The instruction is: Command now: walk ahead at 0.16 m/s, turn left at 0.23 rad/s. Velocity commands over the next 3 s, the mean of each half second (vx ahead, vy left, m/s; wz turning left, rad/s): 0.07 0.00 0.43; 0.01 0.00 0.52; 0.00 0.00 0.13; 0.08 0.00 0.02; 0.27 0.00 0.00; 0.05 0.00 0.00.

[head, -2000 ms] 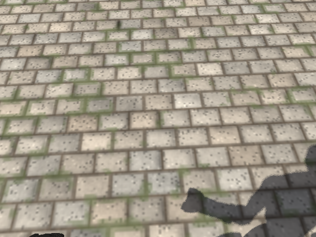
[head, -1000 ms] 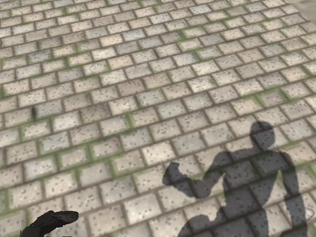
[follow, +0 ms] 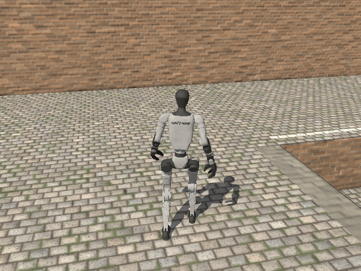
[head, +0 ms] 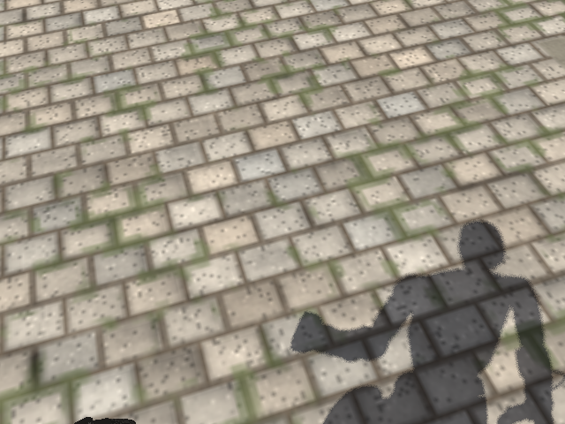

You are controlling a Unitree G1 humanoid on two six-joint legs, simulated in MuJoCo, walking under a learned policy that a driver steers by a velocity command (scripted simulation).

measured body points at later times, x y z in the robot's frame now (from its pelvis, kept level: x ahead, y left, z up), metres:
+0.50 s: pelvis +0.05 +0.03 +0.01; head +0.07 +0.07 +0.46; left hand +0.14 +0.34 -0.12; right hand +0.21 -0.24 -0.08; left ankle +0.04 +0.12 -0.73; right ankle +0.10 -0.11 -0.67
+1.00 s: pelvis +0.08 +0.00 +0.02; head +0.12 +0.00 +0.46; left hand +0.03 +0.31 -0.09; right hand +0.37 -0.17 -0.09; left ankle -0.01 +0.11 -0.65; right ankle +0.14 -0.09 -0.73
